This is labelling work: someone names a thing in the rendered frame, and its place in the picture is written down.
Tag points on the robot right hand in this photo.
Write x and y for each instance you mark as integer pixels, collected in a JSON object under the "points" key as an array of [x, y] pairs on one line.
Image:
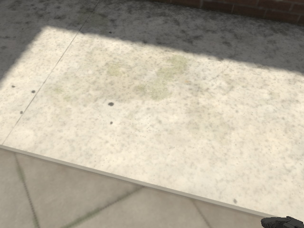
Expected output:
{"points": [[278, 222]]}

